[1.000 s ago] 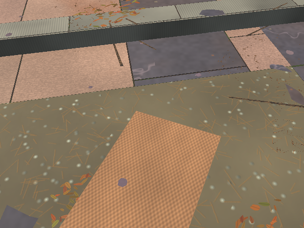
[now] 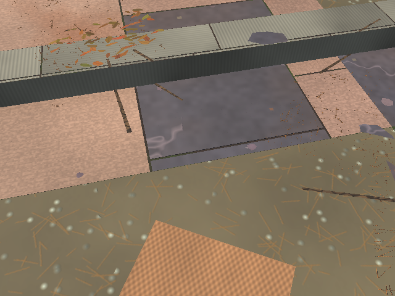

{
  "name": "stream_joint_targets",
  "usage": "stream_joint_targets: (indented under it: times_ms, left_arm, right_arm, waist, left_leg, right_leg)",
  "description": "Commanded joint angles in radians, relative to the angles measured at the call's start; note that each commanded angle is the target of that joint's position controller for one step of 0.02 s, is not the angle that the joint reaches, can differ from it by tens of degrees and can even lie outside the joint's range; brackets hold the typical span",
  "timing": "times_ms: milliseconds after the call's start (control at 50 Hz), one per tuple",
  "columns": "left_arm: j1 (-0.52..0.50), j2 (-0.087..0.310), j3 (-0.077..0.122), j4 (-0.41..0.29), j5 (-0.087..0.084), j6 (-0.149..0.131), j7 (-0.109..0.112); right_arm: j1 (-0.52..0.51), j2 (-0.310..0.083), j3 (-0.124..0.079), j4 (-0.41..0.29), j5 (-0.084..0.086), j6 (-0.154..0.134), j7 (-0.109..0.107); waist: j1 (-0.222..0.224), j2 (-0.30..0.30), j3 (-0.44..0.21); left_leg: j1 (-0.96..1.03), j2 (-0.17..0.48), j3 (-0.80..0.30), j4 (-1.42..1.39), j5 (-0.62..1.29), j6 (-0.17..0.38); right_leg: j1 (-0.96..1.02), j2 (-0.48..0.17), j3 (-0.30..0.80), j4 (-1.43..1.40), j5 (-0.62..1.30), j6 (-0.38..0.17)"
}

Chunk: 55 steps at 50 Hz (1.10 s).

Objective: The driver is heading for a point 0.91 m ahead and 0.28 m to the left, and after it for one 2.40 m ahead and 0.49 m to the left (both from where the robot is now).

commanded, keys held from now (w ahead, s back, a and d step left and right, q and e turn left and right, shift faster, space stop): w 0.04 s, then w+q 0.36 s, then q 0.60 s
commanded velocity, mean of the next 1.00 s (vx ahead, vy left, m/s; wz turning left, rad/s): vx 0.31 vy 0.00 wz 0.44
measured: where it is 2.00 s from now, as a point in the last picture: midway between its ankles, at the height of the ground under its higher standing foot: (166, 275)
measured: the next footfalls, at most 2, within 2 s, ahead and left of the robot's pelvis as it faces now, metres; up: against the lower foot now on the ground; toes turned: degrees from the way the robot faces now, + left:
right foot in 0.08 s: +0.24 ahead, -0.13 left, +0.00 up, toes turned -2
left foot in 0.60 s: +0.48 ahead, +0.12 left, +0.00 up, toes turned +18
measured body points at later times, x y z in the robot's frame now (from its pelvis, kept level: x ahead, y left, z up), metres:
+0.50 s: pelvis +0.28 -0.04 +0.00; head +0.30 -0.02 +0.45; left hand +0.24 +0.23 -0.14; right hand +0.48 -0.25 -0.12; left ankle +0.43 +0.15 -0.69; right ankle +0.20 -0.13 -0.74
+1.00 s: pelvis +0.42 +0.02 +0.00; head +0.45 +0.05 +0.44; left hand +0.43 +0.33 -0.12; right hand +0.68 -0.18 -0.09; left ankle +0.44 +0.11 -0.74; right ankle +0.56 -0.12 -0.70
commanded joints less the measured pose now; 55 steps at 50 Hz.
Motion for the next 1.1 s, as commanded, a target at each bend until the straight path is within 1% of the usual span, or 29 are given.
stream_joint_targets:
  times_ms: [20, 60, 80, 100, 120, 140, 160, 180, 220, 260, 300, 400, 440, 520, 560, 600, 620, 640, 660, 680, 700, 720, 740, 780, 840, 900, 960, 1040, 1100]
  left_arm:
    - [-0.094, 0.089, 0.016, -0.094, -0.004, -0.023, -0.018]
    - [0.054, 0.139, 0.043, -0.061, -0.002, -0.028, -0.017]
    - [0.239, 0.195, 0.07, -0.01, 0.001, -0.029, -0.008]
    - [0.4, 0.299, 0.095, 0.016, 0.026, -0.027, 0.001]
    - [0.437, 0.274, 0.086, 0.029, 0.024, -0.022, -0.005]
    - [0.386, 0.187, 0.06, 0.021, 0.019, -0.024, -0.003]
    - [0.289, 0.154, 0.048, 0.003, 0.016, -0.026, 0.0]
    - [0.214, 0.121, 0.037, -0.006, 0.018, -0.028, -0.002]
    - [0.155, 0.082, 0.029, 0.0, 0.031, -0.036, -0.006]
    - [0.161, 0.087, 0.033, 0.018, 0.035, -0.042, -0.003]
    - [0.177, 0.108, 0.041, 0.032, 0.04, -0.045, 0.008]
    - [0.208, 0.138, 0.049, 0.045, 0.037, -0.033, 0.035]
    - [0.215, 0.152, 0.051, 0.047, 0.032, -0.021, 0.048]
    - [0.244, 0.186, 0.062, 0.052, 0.01, 0.02, 0.066]
    - [0.204, 0.213, 0.072, 0.031, -0.005, 0.037, 0.076]
    - [0.172, 0.212, 0.072, 0.009, -0.01, 0.047, 0.074]
    - [0.225, 0.126, 0.044, -0.019, 0.036, 0.037, 0.064]
    - [0.35, 0.061, 0.019, -0.045, 0.044, 0.018, 0.047]
    - [0.272, 0.146, 0.036, -0.041, 0.016, 0.003, 0.033]
    - [0.186, 0.155, 0.039, -0.074, -0.009, 0.004, 0.033]
    - [0.165, 0.149, 0.042, -0.063, 0.004, 0.014, 0.048]
    - [0.159, 0.167, 0.051, -0.064, 0.02, 0.031, 0.062]
    - [0.167, 0.173, 0.057, -0.069, 0.024, 0.049, 0.066]
    - [0.187, 0.145, 0.054, -0.077, 0.03, 0.064, 0.072]
    - [0.16, 0.131, 0.05, -0.094, 0.034, 0.072, 0.083]
    - [0.11, 0.135, 0.05, -0.116, 0.029, 0.079, 0.085]
    - [0.071, 0.134, 0.048, -0.135, 0.025, 0.072, 0.079]
    - [0.07, 0.141, 0.048, -0.147, 0.016, 0.047, 0.063]
    - [0.162, 0.146, 0.052, -0.127, 0.011, 0.031, 0.042]
  right_arm:
    - [0.037, -0.174, -0.039, -0.018, 0.005, 0.011, -0.009]
    - [0.0, -0.178, -0.04, -0.029, 0.003, 0.021, -0.008]
    - [-0.006, -0.147, -0.027, -0.041, -0.006, 0.023, -0.007]
    - [0.069, -0.056, 0.003, -0.069, -0.017, 0.011, 0.0]
    - [0.124, -0.002, 0.022, -0.053, -0.003, -0.011, 0.004]
    - [0.031, -0.131, -0.014, -0.063, 0.032, -0.023, 0.005]
    - [-0.041, -0.155, -0.023, -0.088, 0.043, -0.028, 0.001]
    - [-0.073, -0.144, -0.027, -0.089, 0.033, -0.024, -0.007]
    - [-0.043, -0.096, -0.034, -0.078, 0.024, 0.005, -0.009]
    - [-0.028, -0.055, -0.034, -0.077, 0.025, 0.029, -0.007]
    - [-0.072, -0.056, -0.04, -0.103, 0.02, 0.041, -0.009]
    - [-0.215, -0.044, -0.038, -0.166, 0.006, 0.032, 0.013]
    - [-0.296, -0.027, -0.029, -0.205, -0.006, 0.029, 0.027]
    - [-0.336, -0.038, -0.032, -0.267, -0.009, 0.034, 0.056]
    - [-0.249, -0.085, -0.053, -0.269, -0.007, 0.036, 0.065]
    - [-0.046, -0.182, -0.099, -0.23, -0.005, 0.029, 0.051]
    - [-0.021, -0.279, -0.118, -0.231, -0.014, 0.033, 0.024]
    - [-0.084, -0.339, -0.119, -0.285, -0.039, 0.031, 0.022]
    - [-0.068, -0.272, -0.104, -0.307, -0.032, 0.039, 0.029]
    - [-0.137, -0.222, -0.091, -0.322, -0.019, 0.037, 0.028]
    - [-0.199, -0.185, -0.082, -0.326, 0.001, 0.039, 0.025]
    - [-0.235, -0.156, -0.074, -0.334, 0.005, 0.044, 0.018]
    - [-0.246, -0.152, -0.072, -0.34, -0.007, 0.049, 0.014]
    - [-0.247, -0.175, -0.079, -0.349, -0.023, 0.051, 0.007]
    - [-0.225, -0.201, -0.087, -0.357, -0.013, 0.06, -0.012]
    - [-0.233, -0.2, -0.085, -0.375, -0.006, 0.082, -0.03]
    - [-0.238, -0.2, -0.084, -0.387, -0.009, 0.096, -0.038]
    - [-0.224, -0.199, -0.084, -0.4, -0.012, 0.109, -0.037]
    - [-0.241, -0.184, -0.073, -0.417, 0.0, 0.121, -0.04]
  waist:
    - [0.031, 0.093, 0.067]
    - [0.123, 0.11, -0.025]
    - [0.201, 0.092, -0.147]
    - [0.207, -0.082, -0.324]
    - [0.193, -0.229, -0.435]
    - [0.203, -0.134, -0.302]
    - [0.176, -0.095, -0.173]
    - [0.145, -0.039, -0.106]
    - [0.088, -0.064, -0.041]
    - [0.068, -0.055, -0.015]
    - [0.066, -0.035, 0.013]
    - [0.094, -0.012, 0.053]
    - [0.114, 0.004, 0.086]
    - [0.112, -0.027, 0.047]
    - [0.056, -0.06, -0.016]
    - [-0.054, -0.006, -0.128]
    - [-0.008, 0.195, -0.215]
    - [0.091, 0.303, -0.398]
    - [0.011, 0.128, -0.468]
    - [0.023, 0.093, -0.337]
    - [0.058, 0.007, -0.211]
    - [0.081, 0.026, -0.158]
    - [0.103, 0.057, -0.138]
    - [0.118, 0.093, -0.14]
    - [0.106, 0.11, -0.168]
    - [0.088, 0.136, -0.162]
    - [0.07, 0.169, -0.132]
    - [0.056, 0.196, -0.135]
    - [0.104, 0.193, -0.169]
  left_leg:
    - [0.032, 0.332, -0.141, 0.018, 0.372, 0.145]
    - [0.015, 0.296, -0.114, 0.204, 0.658, 0.115]
    - [-0.097, 0.238, -0.082, 0.422, 0.659, 0.086]
    - [-0.46, 0.114, -0.022, 0.814, 0.314, 0.024]
    - [-0.682, 0.002, -0.131, 1.031, -0.309, 0.006]
    - [-0.771, 0.061, -0.207, 1.124, -0.28, 0.025]
    - [-0.791, 0.113, -0.179, 1.109, -0.178, 0.034]
    - [-0.747, 0.156, -0.163, 1.058, -0.091, 0.029]
    - [-0.64, 0.201, -0.166, 0.984, 0.008, 0.022]
    - [-0.632, 0.205, -0.158, 0.97, 0.049, 0.014]
    - [-0.697, 0.206, -0.171, 0.923, 0.121, 0.004]
    - [-0.747, 0.19, -0.13, 0.647, 0.329, -0.009]
    - [-0.726, 0.173, -0.067, 0.541, 0.361, -0.007]
    - [-0.67, 0.12, 0.013, 0.452, 0.271, 0.016]
    - [-0.558, 0.061, 0.05, 0.437, 0.17, 0.049]
    - [-0.272, 0.007, 0.03, 0.267, 0.328, 0.108]
    - [-0.005, 0.201, -0.231, 0.324, 0.78, 0.173]
    - [0.269, 0.46, -0.729, 0.305, 0.974, 0.441]
    - [0.229, 0.428, -0.68, 0.236, 0.833, 0.412]
    - [0.116, 0.379, -0.553, 0.208, 0.683, 0.357]
    - [-0.041, 0.32, -0.459, 0.177, 0.572, 0.295]
    - [-0.166, 0.291, -0.419, 0.152, 0.502, 0.269]
    - [-0.26, 0.263, -0.401, 0.128, 0.457, 0.255]
    - [-0.331, 0.23, -0.368, 0.117, 0.497, 0.253]
    - [-0.311, 0.215, -0.371, 0.131, 0.471, 0.238]
    - [-0.311, 0.192, -0.414, 0.123, 0.22, 0.204]
    - [-0.322, 0.175, -0.463, 0.117, 0.054, 0.183]
    - [-0.281, 0.185, -0.535, 0.162, 0.148, 0.18]
    - [-0.275, 0.162, -0.544, 0.225, 0.189, 0.144]
  right_leg:
    - [-0.012, 0.017, -0.004, -0.053, -0.086, -0.032]
    - [0.229, 0.074, -0.047, -0.087, -0.128, -0.07]
    - [0.503, 0.051, -0.021, -0.066, -0.104, -0.107]
    - [0.924, -0.212, 0.327, -0.057, -0.152, -0.226]
    - [1.06, -0.344, 0.684, -0.211, -0.297, -0.299]
    - [0.953, -0.308, 0.593, -0.243, -0.355, -0.241]
    - [0.797, -0.28, 0.434, -0.27, -0.293, -0.199]
    - [0.661, -0.238, 0.321, -0.311, -0.227, -0.175]
    - [0.502, -0.173, 0.16, -0.383, -0.165, -0.142]
    - [0.454, -0.155, 0.064, -0.415, -0.075, -0.151]
    - [0.457, -0.155, 0.001, -0.433, -0.013, -0.158]
    - [0.511, -0.141, -0.126, -0.454, 0.021, -0.139]
    - [0.521, -0.141, -0.183, -0.423, 0.171, -0.128]
    - [0.636, -0.172, -0.228, -0.269, 0.446, -0.109]
    - [0.666, -0.174, -0.231, -0.116, 0.636, -0.085]
    - [0.591, -0.101, -0.246, 0.236, 0.499, -0.014]
    - [0.327, -0.014, -0.235, 0.544, -0.171, 0.048]
    - [0.011, 0.183, -0.067, 0.899, -0.81, 0.103]
    - [-0.016, 0.131, 0.103, 0.931, -0.752, 0.077]
    - [-0.066, 0.098, 0.09, 0.88, -0.654, 0.055]
    - [-0.064, 0.054, 0.075, 0.787, -0.577, 0.059]
    - [-0.023, 0.03, 0.077, 0.715, -0.532, 0.061]
    - [0.046, 0.024, 0.079, 0.675, -0.506, 0.059]
    - [0.093, 0.045, 0.065, 0.608, -0.47, 0.07]
    - [0.064, 0.063, 0.075, 0.494, -0.42, 0.095]
    - [0.046, 0.072, 0.094, 0.396, -0.358, 0.11]
    - [0.064, 0.088, 0.104, 0.288, -0.336, 0.11]
    - [0.138, 0.116, 0.106, 0.154, -0.38, 0.094]
    - [0.306, 0.117, 0.072, -0.08, -0.294, 0.056]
